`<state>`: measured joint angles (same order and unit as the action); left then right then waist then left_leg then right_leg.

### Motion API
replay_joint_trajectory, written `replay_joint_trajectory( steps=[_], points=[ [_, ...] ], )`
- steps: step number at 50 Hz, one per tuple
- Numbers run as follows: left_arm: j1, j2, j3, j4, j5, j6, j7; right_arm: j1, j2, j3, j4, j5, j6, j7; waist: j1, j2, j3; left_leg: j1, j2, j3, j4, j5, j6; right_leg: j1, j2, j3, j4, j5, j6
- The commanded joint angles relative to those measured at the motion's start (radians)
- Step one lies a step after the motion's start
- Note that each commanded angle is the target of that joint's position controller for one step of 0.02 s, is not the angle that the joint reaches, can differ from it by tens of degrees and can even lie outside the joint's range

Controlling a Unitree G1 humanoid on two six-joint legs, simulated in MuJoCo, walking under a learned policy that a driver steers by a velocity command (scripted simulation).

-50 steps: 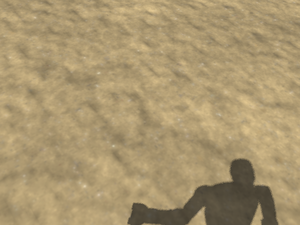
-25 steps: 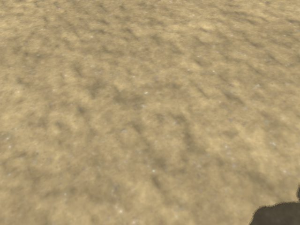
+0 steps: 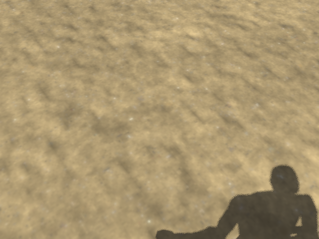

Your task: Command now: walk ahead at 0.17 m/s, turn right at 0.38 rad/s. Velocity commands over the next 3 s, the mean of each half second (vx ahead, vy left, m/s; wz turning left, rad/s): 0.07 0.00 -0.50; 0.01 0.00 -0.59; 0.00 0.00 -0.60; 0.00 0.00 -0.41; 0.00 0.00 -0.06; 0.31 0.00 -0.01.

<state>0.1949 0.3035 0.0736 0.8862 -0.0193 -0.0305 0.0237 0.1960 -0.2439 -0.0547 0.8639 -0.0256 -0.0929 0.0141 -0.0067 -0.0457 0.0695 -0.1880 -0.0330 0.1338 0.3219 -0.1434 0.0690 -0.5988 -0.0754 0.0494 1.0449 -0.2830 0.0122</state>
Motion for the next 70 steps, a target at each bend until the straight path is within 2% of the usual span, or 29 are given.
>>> replay_joint_trajectory(
  steps=[1, 7, 11, 12, 13, 14, 15, 16, 17, 18, 20, 25, 31, 34, 35, 36, 37, 38, 40, 47, 54, 55, 56, 57, 58, 60, 61, 64, 70],
  points=[
    [0.077, 0.034, 0.009, -0.056, 0.012, 0.013, -0.007, -0.095, -0.147, -0.031, -0.066, 0.002, -0.003, -0.031, 0.049, 0.127, -0.094, -0.017, 0.276, -0.052, -0.118, 0.529, 0.15, 0.084, -0.037, 0.002, -0.119, 0.145, 0.018],
    [-0.065, 0.045, 0.01, -0.158, 0.011, 0.023, -0.045, -0.054, -0.196, -0.045, -0.046, 0.023, 0.052, -0.054, -0.009, 0.105, -0.088, 0.12, 0.318, -0.012, -0.055, 0.472, 0.143, 0.069, -0.017, -0.061, -0.317, 0.153, 0.002],
    [-0.067, 0.06, 0.023, -0.206, 0.005, 0.03, -0.066, -0.058, -0.212, -0.055, -0.056, 0.048, 0.087, -0.06, 0.006, 0.124, -0.095, 0.185, 0.342, -0.013, 0.106, 0.527, 0.098, 0.107, 0.029, -0.112, -0.429, 0.039, -0.049],
    [-0.014, 0.072, 0.032, -0.2, 0.005, 0.025, -0.066, -0.063, -0.207, -0.055, -0.059, 0.053, 0.093, -0.064, 0.039, 0.11, -0.122, 0.166, 0.309, 0.02, 0.213, 0.565, 0.061, 0.206, 0.062, -0.13, -0.53, 0.124, -0.074],
    [0.069, 0.141, 0.058, -0.188, 0.012, 0.02, -0.052, -0.014, -0.192, -0.053, -0.053, 0.044, 0.092, -0.062, 0.066, 0.027, -0.184, 0.089, 0.232, 0.057, 0.393, 0.478, -0.008, 0.384, 0.053, -0.056, -0.613, 0.417, -0.122],
    [0.128, 0.275, 0.092, -0.197, 0.026, 0.022, -0.025, -0.026, -0.141, -0.035, -0.099, 0.0, 0.08, -0.054, 0.056, -0.206, -0.258, -0.211, 0.109, 0.087, 0.712, -0.027, -0.095, 0.633, -0.177, 0.269, -0.568, 0.951, -0.254],
    [0.125, 0.269, 0.079, -0.219, 0.045, 0.02, -0.027, -0.043, -0.121, -0.023, -0.128, -0.005, 0.07, -0.041, 0.052, -0.229, -0.398, -0.412, -0.033, -0.094, 0.945, -0.582, -0.124, 0.758, -0.337, 0.554, -0.615, 0.949, -0.459],
    [0.092, 0.211, 0.062, -0.235, 0.032, 0.013, -0.037, -0.077, -0.165, -0.037, -0.116, 0.024, 0.069, -0.028, 0.074, -0.079, -0.379, -0.45, 0.02, -0.21, 1.001, -0.552, -0.112, 0.711, -0.301, 0.46, -0.639, 0.846, -0.424],
    [0.03, 0.18, 0.055, -0.242, 0.019, 0.008, -0.035, -0.1, -0.163, -0.038, -0.122, 0.043, 0.072, -0.028, 0.049, -0.039, -0.29, -0.478, 0.047, -0.21, 0.968, -0.467, -0.1, 0.63, -0.238, 0.352, -0.647, 0.708, -0.357],
    [-0.017, 0.158, 0.051, -0.248, 0.005, 0.011, -0.03, -0.101, -0.157, -0.04, -0.11, 0.034, 0.079, -0.04, 0.024, 0.02, -0.219, -0.482, 0.068, -0.203, 0.894, -0.393, -0.105, 0.547, -0.183, 0.293, -0.668, 0.574, -0.299],
    [-0.065, 0.148, 0.045, -0.264, 0.011, 0.024, -0.015, -0.09, -0.167, -0.047, -0.109, 0.019, 0.093, -0.053, -0.01, -0.031, -0.185, -0.384, 0.063, -0.188, 0.813, -0.299, -0.121, 0.407, -0.122, 0.244, -0.7, 0.476, -0.267],
    [-0.048, 0.174, 0.058, -0.278, 0.013, 0.035, 0.008, -0.087, -0.124, -0.031, -0.116, 0.025, 0.091, -0.059, 0.001, -0.072, -0.214, -0.307, 0.031, -0.201, 0.572, -0.226, -0.155, 0.387, -0.092, 0.26, -0.697, 0.378, -0.258],
    [-0.061, 0.172, 0.055, -0.3, 0.014, 0.055, 0.008, -0.085, -0.148, -0.037, -0.129, 0.035, 0.073, -0.037, 0.019, -0.133, -0.195, -0.206, 0.001, -0.211, 0.353, -0.211, -0.134, 0.366, -0.08, 0.388, -0.681, 0.213, -0.228],
    [-0.079, 0.15, 0.046, -0.314, -0.001, 0.069, 0.016, 0.012, -0.166, -0.049, -0.106, 0.032, 0.057, -0.023, -0.032, -0.113, -0.192, -0.018, 0.031, -0.202, 0.062, -0.039, -0.087, 0.306, -0.014, 0.387, -0.594, 0.18, -0.154],
    [-0.047, 0.1, 0.032, -0.321, 0.005, 0.071, 0.016, 0.044, -0.241, -0.067, -0.108, 0.012, 0.061, -0.028, -0.014, 0.046, -0.202, 0.095, 0.231, -0.373, 0.0, -0.014, -0.017, 0.178, 0.07, 0.289, -0.419, -0.034, -0.094],
    [-0.043, 0.091, 0.034, -0.364, 0.0, 0.06, 0.012, 0.01, -0.314, -0.082, -0.109, -0.019, 0.072, -0.029, 0.032, 0.361, -0.138, 0.072, 0.421, -0.637, -0.055, 0.154, 0.151, -0.032, 0.23, 0.088, -0.226, -0.322, -0.04],
    [-0.027, 0.181, 0.059, -0.344, 0.016, 0.049, 0.008, -0.043, -0.249, -0.065, -0.151, -0.03, 0.065, -0.032, 0.021, 0.284, -0.133, 0.028, 0.465, -0.646, -0.053, 0.205, 0.219, -0.038, 0.156, 0.121, 0.004, -0.334, -0.005],
    [-0.001, 0.212, 0.076, -0.316, 0.005, 0.053, 0.003, -0.095, -0.198, -0.052, -0.17, -0.019, 0.065, -0.039, 0.042, 0.207, -0.126, 0.01, 0.406, -0.527, -0.028, 0.215, 0.18, -0.025, 0.145, 0.116, 0.092, -0.264, 0.006],
    [0.03, 0.169, 0.07, -0.285, 0.008, 0.074, 0.008, -0.132, -0.162, -0.042, -0.182, 0.016, 0.067, -0.047, 0.043, 0.175, -0.096, 0.033, 0.31, -0.373, -0.001, 0.203, 0.115, -0.057, 0.127, 0.088, 0.181, -0.156, 0.045],
    [-0.1, 0.076, 0.028, -0.377, 0.0, 0.077, -0.018, -0.021, -0.221, -0.063, -0.176, 0.015, 0.098, -0.064, -0.049, 0.225, -0.125, 0.17, 0.323, -0.22, 0.006, 0.299, 0.149, -0.011, 0.05, -0.028, -0.098, -0.112, 0.09],
    [-0.012, 0.094, 0.046, -0.372, -0.003, 0.092, -0.044, -0.064, -0.253, -0.08, -0.181, 0.061, 0.094, -0.034, 0.01, 0.228, -0.137, 0.082, 0.341, -0.12, 0.125, 0.281, 0.078, 0.301, 0.083, -0.138, -0.539, 0.046, -0.011],
    [0.034, 0.115, 0.058, -0.355, -0.001, 0.092, -0.037, -0.023, -0.219, -0.072, -0.163, 0.062, 0.09, -0.03, 0.023, 0.173, -0.154, 0.013, 0.308, -0.07, 0.217, 0.206, 0.021, 0.43, 0.1, -0.117, -0.639, 0.156, -0.045],
    [0.083, 0.203, 0.085, -0.356, -0.003, 0.088, -0.024, 0.01, -0.169, -0.058, -0.165, 0.03, 0.087, -0.025, 0.023, -0.031, -0.185, -0.19, 0.223, 0.016, 0.449, -0.045, -0.07, 0.63, -0.042, 0.099, -0.667, 0.477, -0.107],
    [0.076, 0.304, 0.095, -0.388, 0.022, 0.075, -0.017, -0.038, -0.119, -0.033, -0.232, -0.016, 0.082, -0.027, 0.011, -0.286, -0.192, -0.487, 0.078, -0.002, 0.712, -0.551, -0.147, 0.695, -0.306, 0.465, -0.643, 0.766, -0.317],
    [0.108, 0.247, 0.081, -0.381, 0.044, 0.049, -0.029, -0.123, -0.177, -0.051, -0.243, 0.006, 0.08, -0.034, 0.095, -0.161, -0.26, -0.496, 0.065, -0.163, 0.874, -0.565, -0.148, 0.635, -0.326, 0.474, -0.675, 0.691, -0.402],
    [0.01, 0.199, 0.062, -0.364, 0.024, 0.026, -0.023, -0.113, -0.196, -0.062, -0.228, 0.028, 0.088, -0.043, 0.03, -0.086, -0.165, -0.507, 0.096, -0.197, 0.879, -0.392, -0.127, 0.55, -0.199, 0.306, -0.684, 0.514, -0.29],
    [-0.033, 0.173, 0.051, -0.369, 0.008, 0.03, -0.017, -0.105, -0.207, -0.066, -0.22, 0.018, 0.092, -0.05, 0.014, -0.075, -0.146, -0.497, 0.1, -0.203, 0.843, -0.328, -0.129, 0.516, -0.167, 0.278, -0.685, 0.483, -0.254],
    [-0.064, 0.168, 0.041, -0.374, 0.017, 0.039, -0.002, -0.061, -0.183, -0.063, -0.208, 0.016, 0.092, -0.045, -0.015, -0.082, -0.173, -0.399, 0.058, -0.185, 0.811, -0.221, -0.148, 0.448, -0.118, 0.239, -0.69, 0.502, -0.249],
    [-0.046, 0.195, 0.052, -0.365, 0.012, 0.051, 0.005, -0.113, -0.145, -0.043, -0.233, 0.022, 0.087, -0.036, 0.019, -0.102, -0.158, -0.321, 0.022, -0.207, 0.51, -0.211, -0.155, 0.433, -0.098, 0.327, -0.671, 0.312, -0.249]
  ],
)
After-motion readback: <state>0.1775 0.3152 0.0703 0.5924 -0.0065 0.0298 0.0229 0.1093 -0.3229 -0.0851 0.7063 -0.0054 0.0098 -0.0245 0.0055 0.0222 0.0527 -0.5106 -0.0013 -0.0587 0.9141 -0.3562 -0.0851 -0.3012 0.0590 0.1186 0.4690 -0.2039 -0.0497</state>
